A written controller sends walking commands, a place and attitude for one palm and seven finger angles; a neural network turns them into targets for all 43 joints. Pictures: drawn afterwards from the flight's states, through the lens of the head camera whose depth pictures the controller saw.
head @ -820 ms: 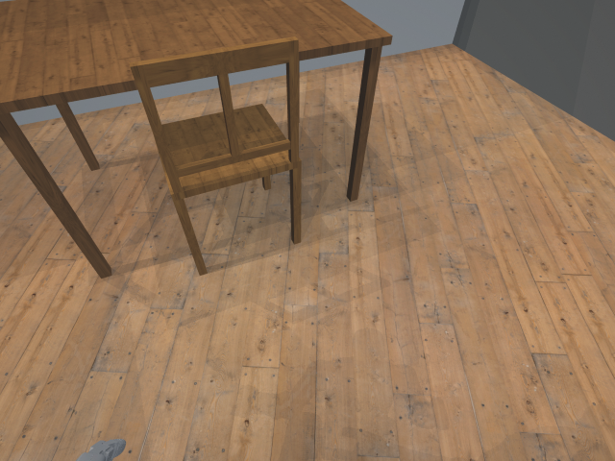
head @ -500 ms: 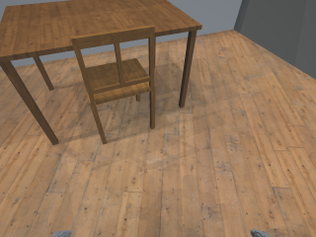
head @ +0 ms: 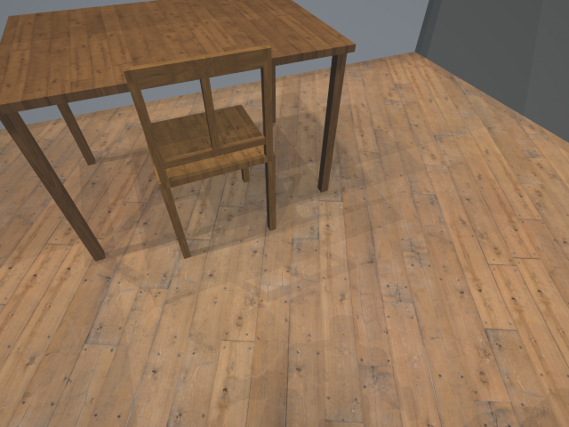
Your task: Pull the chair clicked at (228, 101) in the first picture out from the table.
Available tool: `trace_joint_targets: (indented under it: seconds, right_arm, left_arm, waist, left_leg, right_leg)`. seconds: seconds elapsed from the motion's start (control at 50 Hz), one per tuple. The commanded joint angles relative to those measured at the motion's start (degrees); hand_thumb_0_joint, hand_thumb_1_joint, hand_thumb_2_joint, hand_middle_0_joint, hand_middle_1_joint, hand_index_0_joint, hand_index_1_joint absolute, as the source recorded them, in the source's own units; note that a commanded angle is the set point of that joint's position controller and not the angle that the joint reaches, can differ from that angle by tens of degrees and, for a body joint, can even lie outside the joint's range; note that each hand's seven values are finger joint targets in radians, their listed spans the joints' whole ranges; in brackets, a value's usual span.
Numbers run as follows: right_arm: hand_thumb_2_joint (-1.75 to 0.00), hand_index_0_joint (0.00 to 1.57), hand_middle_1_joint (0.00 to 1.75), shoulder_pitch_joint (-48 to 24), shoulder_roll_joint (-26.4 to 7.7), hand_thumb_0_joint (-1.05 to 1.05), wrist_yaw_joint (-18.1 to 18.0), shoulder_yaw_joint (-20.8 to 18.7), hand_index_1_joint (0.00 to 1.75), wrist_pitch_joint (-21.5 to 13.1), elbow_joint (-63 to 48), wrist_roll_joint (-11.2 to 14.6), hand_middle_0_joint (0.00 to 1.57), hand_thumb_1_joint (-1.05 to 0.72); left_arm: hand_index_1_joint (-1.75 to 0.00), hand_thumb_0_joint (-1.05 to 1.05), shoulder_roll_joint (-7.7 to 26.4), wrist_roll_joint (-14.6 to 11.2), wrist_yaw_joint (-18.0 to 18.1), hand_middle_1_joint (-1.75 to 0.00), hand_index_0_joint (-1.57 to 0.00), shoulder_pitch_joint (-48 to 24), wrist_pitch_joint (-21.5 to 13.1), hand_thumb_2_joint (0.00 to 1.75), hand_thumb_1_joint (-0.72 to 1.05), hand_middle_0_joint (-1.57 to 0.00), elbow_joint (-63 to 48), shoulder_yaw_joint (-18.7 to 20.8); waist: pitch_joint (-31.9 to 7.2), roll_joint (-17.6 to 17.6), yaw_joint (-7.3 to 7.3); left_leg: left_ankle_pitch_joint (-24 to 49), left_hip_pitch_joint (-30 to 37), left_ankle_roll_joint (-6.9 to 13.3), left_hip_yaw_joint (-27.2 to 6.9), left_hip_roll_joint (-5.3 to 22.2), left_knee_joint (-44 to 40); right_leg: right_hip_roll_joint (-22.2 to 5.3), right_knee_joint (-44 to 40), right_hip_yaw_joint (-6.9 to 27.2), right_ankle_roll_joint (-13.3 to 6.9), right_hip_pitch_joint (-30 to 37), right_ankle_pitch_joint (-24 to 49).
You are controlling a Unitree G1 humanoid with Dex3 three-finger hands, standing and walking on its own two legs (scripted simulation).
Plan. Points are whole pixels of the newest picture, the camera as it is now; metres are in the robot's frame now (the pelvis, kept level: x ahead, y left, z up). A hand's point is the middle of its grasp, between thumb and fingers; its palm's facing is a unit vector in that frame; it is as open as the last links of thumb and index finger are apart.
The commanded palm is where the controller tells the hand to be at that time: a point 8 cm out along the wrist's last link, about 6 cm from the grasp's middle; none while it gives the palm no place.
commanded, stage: stand and wait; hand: left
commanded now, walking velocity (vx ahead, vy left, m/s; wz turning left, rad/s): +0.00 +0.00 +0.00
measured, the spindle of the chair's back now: (210, 115) +1.02 +0.30 -0.12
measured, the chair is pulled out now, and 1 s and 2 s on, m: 0.00 0.00 0.00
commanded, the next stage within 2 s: look at it before walking up in 0.16 s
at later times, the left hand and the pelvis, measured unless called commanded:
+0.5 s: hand out of the picture +0.06 +0.24 -0.16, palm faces -0.03 -0.95 -0.32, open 7.4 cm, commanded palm none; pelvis -0.01 +0.00 +0.00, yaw +0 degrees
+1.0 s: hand out of the picture +0.06 +0.23 -0.17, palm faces -0.04 -0.96 -0.28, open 7.4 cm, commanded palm none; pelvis +0.01 +0.00 +0.00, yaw -3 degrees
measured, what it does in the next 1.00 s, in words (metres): stands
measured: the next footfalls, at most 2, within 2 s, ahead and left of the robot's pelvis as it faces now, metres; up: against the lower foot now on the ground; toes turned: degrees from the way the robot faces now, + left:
left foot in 1.72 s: +0.44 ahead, +0.01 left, +0.00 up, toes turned -16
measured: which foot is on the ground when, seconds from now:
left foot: down 0.00-1.00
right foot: down 0.00-1.00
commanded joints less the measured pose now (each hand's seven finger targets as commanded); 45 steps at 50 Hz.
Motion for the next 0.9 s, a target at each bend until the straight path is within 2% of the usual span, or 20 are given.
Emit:
trace_joint_targets:
  seconds: [0.0, 0.08, 0.26, 0.48, 0.58, 0.8, 0.84, 0.86, 0.88]
  right_arm:
    - [-0.9, 0.2, 0.3, -3.2, -11.2, 0.0, -0.8, -2.3, 0.3, -1.4, -3.6, 0.1, 0.2, -0.9]
    - [-0.9, 0.2, 0.3, -2.8, -11.2, 0.0, -0.7, -2.3, 0.3, -1.5, -3.4, 0.1, 0.2, -0.9]
    - [-0.9, 0.2, 0.3, -2.4, -11.3, 0.0, -0.7, -2.4, 0.3, -1.6, -3.2, 0.2, 0.2, -0.9]
    - [-0.9, 0.2, 0.3, -2.4, -11.1, 0.0, -0.7, -2.4, 0.3, -1.6, -2.9, 0.1, 0.2, -0.9]
    - [-0.9, 0.2, 0.3, -2.4, -11.2, 0.0, -0.7, -2.4, 0.3, -1.7, -3.0, 0.2, 0.2, -0.9]
    - [-0.9, 0.2, 0.3, -3.1, -11.4, 0.0, -0.8, -2.3, 0.3, -1.7, -3.0, 0.2, 0.2, -0.9]
    - [-0.9, 0.2, 0.3, 0.3, -5.2, 0.0, -0.7, -1.1, 0.3, -0.9, -1.7, -0.2, 0.2, -0.9]
    - [-0.9, 0.2, 0.3, 1.7, -4.4, 0.0, -0.6, -1.1, 0.3, -0.5, -1.6, -0.4, 0.2, -0.9]
    - [-0.9, 0.2, 0.3, 2.4, -4.7, 0.0, -0.6, -1.4, 0.3, -0.3, -1.7, -0.5, 0.2, -0.9]
  left_arm:
    - [-0.3, 0.0, 11.8, 0.2, 0.8, -0.3, -0.2, -2.8, -1.2, 0.9, 0.9, -0.2, -3.8, 2.1]
    - [-0.3, 0.0, 11.8, 0.3, 0.8, -0.3, -0.2, -2.8, -1.2, 0.9, 0.9, -0.2, -3.6, 2.0]
    - [-0.3, 0.0, 11.9, 0.3, 0.8, -0.3, -0.2, -2.5, -1.5, 0.9, 0.9, -0.2, -3.4, 2.1]
    - [-0.3, 0.0, 11.8, 0.3, 0.8, -0.3, -0.2, -2.2, -1.5, 0.9, 0.9, -0.2, -3.1, 2.0]
    - [-0.3, 0.0, 11.9, 0.3, 0.8, -0.3, -0.2, -2.1, -1.6, 0.9, 0.9, -0.2, -3.1, 2.0]
    - [-0.3, 0.0, 12.0, 0.3, 0.9, -0.3, -0.2, -2.2, -1.7, 0.9, 0.9, -0.2, -2.9, 1.9]
    - [-0.3, 0.0, 5.8, 0.3, 0.9, -0.3, -0.2, 1.1, -0.5, 0.9, 0.9, -0.2, -1.6, 0.9]
    - [-0.3, 0.0, 5.1, 0.4, 0.8, -0.3, -0.2, 2.6, 0.1, 0.9, 0.9, -0.2, -1.5, 0.8]
    - [-0.3, 0.0, 5.5, 0.6, 0.4, -0.3, -0.2, 2.7, 0.6, 0.9, 0.9, -0.2, -1.9, 1.1]
  waist:
    - [-1.4, -0.4, 0.27]
    - [-1.6, -0.7, 0.18]
    - [-3.1, -0.9, 0.14]
    - [-1.7, -0.1, 0.18]
    - [-3.6, -0.7, 0.08]
    - [-3.2, -0.6, 0.16]
    - [-3.5, -0.9, 0.08]
    - [-3.2, -0.4, 0.17]
    - [-0.6, -0.7, 0.11]
  left_leg:
    - [5.3, -1.5, 2.2, -5.1, 6.0, -4.1]
    - [4.4, -1.4, 2.3, -5.3, 6.1, -4.3]
    - [7.0, -0.5, 2.2, -5.2, 6.4, -3.9]
    - [5.9, -1.1, 2.1, -5.2, 6.4, -4.5]
    - [8.5, 0.1, 2.2, -5.2, 6.6, -4.0]
    - [10.0, 0.6, 2.1, -5.1, 6.7, -4.5]
    - [4.0, 1.1, 1.1, -2.9, 6.5, -3.0]
    - [-1.6, 1.3, 1.1, -2.2, 6.4, -2.0]
    - [-8.0, -0.5, 1.4, -2.0, 6.5, -2.2]
  right_leg:
    - [-6.5, -5.3, 6.2, -1.7, -1.3, 4.0]
    - [-6.4, -5.6, 6.5, -1.7, -2.1, 2.2]
    - [-6.5, -5.2, 6.6, -1.8, -1.3, 5.9]
    - [-6.4, -5.8, 6.6, -1.6, -1.9, 4.7]
    - [-6.7, -5.3, 6.3, -1.7, -0.6, 7.9]
    - [-6.6, -5.3, 6.1, -1.6, -0.2, 10.0]
    - [-5.9, -4.8, 6.4, -1.0, -1.4, 3.6]
    - [-5.4, -4.4, 7.2, -1.2, -3.1, -2.6]
    - [-4.7, -4.5, 7.7, -1.5, -5.5, -8.7]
